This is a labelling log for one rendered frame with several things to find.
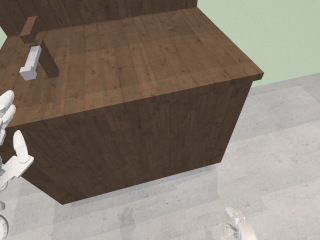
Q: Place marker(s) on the left robot hand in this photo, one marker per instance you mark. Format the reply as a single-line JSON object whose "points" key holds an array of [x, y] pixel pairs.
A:
{"points": [[17, 165]]}

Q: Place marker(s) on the counter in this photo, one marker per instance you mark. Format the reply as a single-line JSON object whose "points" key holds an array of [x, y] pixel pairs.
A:
{"points": [[126, 91]]}

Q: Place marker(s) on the right robot hand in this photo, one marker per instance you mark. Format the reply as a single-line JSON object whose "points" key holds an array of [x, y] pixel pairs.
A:
{"points": [[244, 230]]}

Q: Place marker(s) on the tap lever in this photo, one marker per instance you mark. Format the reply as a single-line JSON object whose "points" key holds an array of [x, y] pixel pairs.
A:
{"points": [[28, 72]]}

